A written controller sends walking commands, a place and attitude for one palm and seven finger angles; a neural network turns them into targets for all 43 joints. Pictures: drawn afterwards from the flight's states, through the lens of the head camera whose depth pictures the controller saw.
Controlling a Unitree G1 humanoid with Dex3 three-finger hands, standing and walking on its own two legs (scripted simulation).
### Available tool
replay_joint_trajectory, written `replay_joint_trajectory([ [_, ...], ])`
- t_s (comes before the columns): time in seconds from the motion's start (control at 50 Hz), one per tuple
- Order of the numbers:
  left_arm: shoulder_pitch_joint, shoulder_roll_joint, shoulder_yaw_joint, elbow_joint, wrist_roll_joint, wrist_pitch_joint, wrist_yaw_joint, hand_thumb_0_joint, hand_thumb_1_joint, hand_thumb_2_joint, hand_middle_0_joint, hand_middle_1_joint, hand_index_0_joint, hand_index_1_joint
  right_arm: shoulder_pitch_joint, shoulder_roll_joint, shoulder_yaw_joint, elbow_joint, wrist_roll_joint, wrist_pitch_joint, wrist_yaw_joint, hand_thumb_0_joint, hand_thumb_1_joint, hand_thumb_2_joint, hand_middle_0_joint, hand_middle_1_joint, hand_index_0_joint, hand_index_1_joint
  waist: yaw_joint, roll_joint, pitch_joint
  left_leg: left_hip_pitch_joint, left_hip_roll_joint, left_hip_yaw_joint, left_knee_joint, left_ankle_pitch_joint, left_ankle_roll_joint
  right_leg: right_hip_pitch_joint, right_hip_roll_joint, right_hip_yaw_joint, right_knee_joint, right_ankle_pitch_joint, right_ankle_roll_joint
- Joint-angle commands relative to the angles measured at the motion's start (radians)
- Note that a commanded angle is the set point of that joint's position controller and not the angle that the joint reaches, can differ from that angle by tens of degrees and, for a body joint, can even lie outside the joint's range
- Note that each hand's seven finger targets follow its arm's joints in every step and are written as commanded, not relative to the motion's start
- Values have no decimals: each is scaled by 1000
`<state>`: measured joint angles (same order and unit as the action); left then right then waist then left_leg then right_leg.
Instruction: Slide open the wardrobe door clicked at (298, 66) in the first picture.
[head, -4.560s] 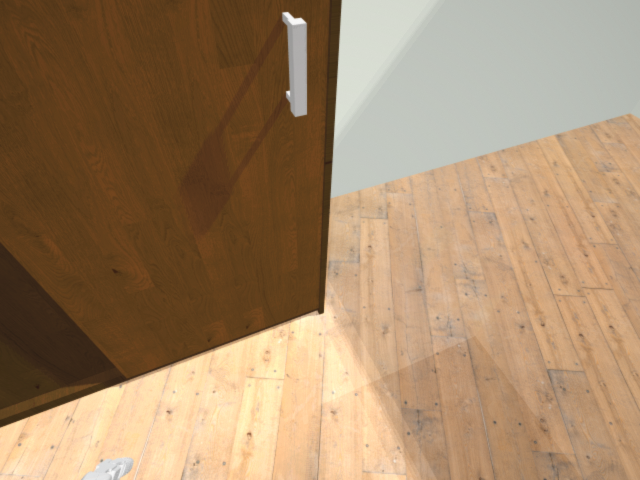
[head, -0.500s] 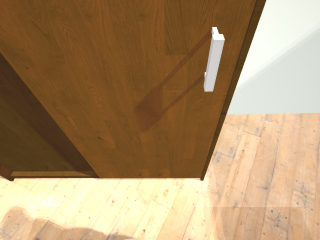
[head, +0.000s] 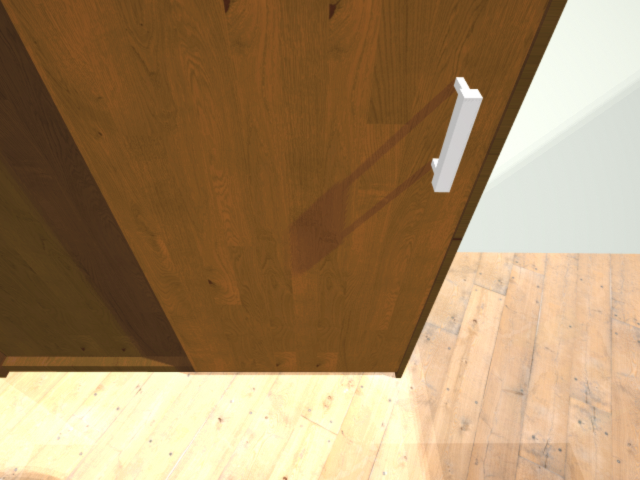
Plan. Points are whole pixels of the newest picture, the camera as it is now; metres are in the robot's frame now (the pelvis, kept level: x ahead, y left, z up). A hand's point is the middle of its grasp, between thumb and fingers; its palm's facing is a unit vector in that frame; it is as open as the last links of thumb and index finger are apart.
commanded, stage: come to a stop and stand still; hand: right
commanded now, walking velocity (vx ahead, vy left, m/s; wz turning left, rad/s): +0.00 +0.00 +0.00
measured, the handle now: (450, 136) +0.54 -0.15 +0.17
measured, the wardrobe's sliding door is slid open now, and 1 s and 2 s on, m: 0.00 0.00 0.00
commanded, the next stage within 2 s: look again from close up in 0.66 s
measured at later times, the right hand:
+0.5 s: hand out of the picture +0.02 -0.21 -0.18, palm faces +0.03 +0.98 -0.22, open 7.4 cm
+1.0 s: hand out of the picture +0.02 -0.21 -0.18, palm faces +0.00 +0.98 -0.20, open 7.4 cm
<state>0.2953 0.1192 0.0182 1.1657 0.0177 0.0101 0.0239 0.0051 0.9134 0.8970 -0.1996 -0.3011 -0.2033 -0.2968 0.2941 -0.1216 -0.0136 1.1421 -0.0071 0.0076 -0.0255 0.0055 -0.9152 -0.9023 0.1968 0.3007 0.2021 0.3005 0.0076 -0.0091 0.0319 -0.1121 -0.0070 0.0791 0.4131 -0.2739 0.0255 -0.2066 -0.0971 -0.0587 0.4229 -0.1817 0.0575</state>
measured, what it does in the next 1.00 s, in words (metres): stands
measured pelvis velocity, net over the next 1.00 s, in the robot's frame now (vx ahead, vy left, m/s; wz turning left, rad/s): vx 0.01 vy -0.03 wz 0.01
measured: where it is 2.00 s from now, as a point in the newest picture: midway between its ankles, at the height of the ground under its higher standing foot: outside the picture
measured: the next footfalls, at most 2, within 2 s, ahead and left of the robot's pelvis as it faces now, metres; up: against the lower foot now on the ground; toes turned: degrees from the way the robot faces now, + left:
none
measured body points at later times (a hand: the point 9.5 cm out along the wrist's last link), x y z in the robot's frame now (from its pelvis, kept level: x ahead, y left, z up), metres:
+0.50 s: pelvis +0.01 -0.03 -0.01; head +0.01 -0.03 +0.44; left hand +0.01 +0.19 -0.17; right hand +0.02 -0.26 -0.16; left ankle -0.03 +0.10 -0.74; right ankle +0.02 -0.15 -0.74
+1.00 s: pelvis +0.01 -0.03 +0.00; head +0.03 -0.03 +0.45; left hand +0.04 +0.20 -0.16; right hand +0.02 -0.26 -0.16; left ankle -0.03 +0.10 -0.74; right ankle +0.02 -0.15 -0.74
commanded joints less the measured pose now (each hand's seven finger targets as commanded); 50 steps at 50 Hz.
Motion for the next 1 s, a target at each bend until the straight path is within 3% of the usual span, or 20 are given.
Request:
replay_joint_trajectory([
  [0.0,59,74,10,-17,-1,-10,14,0,900,900,-200,-300,-200,-300,60,-93,-14,-28,1,-22,-13,0,-900,-900,200,300,200,300,1,23,72,-137,121,-126,-157,18,5,37,-18,24,-41,56,-40],
  [0.04,62,73,11,-16,-3,-13,15,0,900,900,-200,-300,-200,-300,71,-89,-15,-24,-1,-24,-14,0,-900,-900,200,300,200,300,1,19,48,-117,119,-116,-144,68,3,48,-23,26,-38,80,-41],
  [0.12,63,69,11,-16,-5,-14,17,0,900,900,-200,-300,-200,-300,92,-80,-13,-15,-2,-25,-15,0,-900,-900,200,300,200,300,-1,19,62,-122,115,-115,-141,80,2,44,-24,25,-35,82,-42],
  [0.14,-72,97,5,-102,-11,-36,3,0,900,900,-200,-300,-200,-300,174,-112,-9,2,-19,-55,-52,0,-900,-900,200,300,200,300,-55,57,98,-124,197,-220,-114,638,-50,-96,-4,-2,215,7,-19],
  [0.16,3,39,5,-136,-8,-24,-3,0,900,900,-200,-300,-200,-300,127,-147,-12,-48,-22,-69,-45,0,-900,-900,200,300,200,300,22,48,19,-75,234,-200,-77,582,10,-107,25,34,224,-166,-48],
  [0.18,45,42,7,-129,-10,-23,-6,0,900,900,-200,-300,-200,-300,88,-145,-12,-69,-21,-69,-40,0,-900,-900,200,300,200,300,33,61,-39,-82,207,-166,-68,383,50,-75,28,19,203,-156,-51],
  [0.2,73,47,4,-124,-9,-28,-8,0,900,900,-200,-300,-200,-300,66,-132,-10,-84,-17,-70,-37,0,-900,-900,200,300,200,300,44,49,-57,-92,178,-155,-40,293,63,-36,36,22,142,-83,-50],
  [0.24,105,76,-1,-124,-2,-45,-6,0,900,900,-200,-300,-200,-300,69,-103,-10,-92,-10,-68,-33,0,-900,-900,200,300,200,300,31,-37,-45,-123,115,-102,30,206,38,-1,-4,68,77,92,-73],
  [0.28,78,101,-1,-138,-5,-46,1,0,900,900,-200,-300,-200,-300,93,-93,-4,-88,-10,-48,-28,0,-900,-900,200,300,200,300,5,-78,-12,-115,85,-86,39,83,20,-47,-22,95,55,117,-88],
  [0.32,65,106,-3,-150,-3,-44,4,0,900,900,-200,-300,-200,-300,92,-92,-2,-89,-13,-39,-24,0,-900,-900,200,300,200,300,-4,-69,43,-117,80,-79,31,33,15,-93,-23,108,22,69,-98],
  [0.36,57,121,-3,-156,-3,-41,3,0,900,900,-200,-300,-200,-300,86,-98,-1,-91,-11,-32,-22,0,-900,-900,200,300,200,300,-6,-25,67,-130,78,-79,30,-2,10,-100,-17,115,-2,10,-99],
  [0.4,49,130,-3,-157,-2,-39,2,0,900,900,-200,-300,-200,-300,78,-107,0,-98,-11,-27,-20,0,-900,-900,200,300,200,300,-9,-18,79,-137,79,-79,24,-30,6,-106,-15,121,-31,-46,-99],
  [0.64,18,169,-5,-143,-3,-45,0,0,900,900,-200,-300,-200,-300,32,-175,-5,-120,-9,-27,-14,0,-900,-900,200,300,200,300,-14,0,5,-81,105,-85,18,102,-3,-25,-9,91,-19,116,-97],
  [0.98,-33,176,-5,-114,-5,-40,0,0,900,900,-200,-300,-200,-300,29,-183,-4,-97,-10,-29,-11,0,-900,-900,200,300,200,300,-12,0,-1,-92,118,-105,-16,144,-4,21,-8,72,-19,117,-86],
])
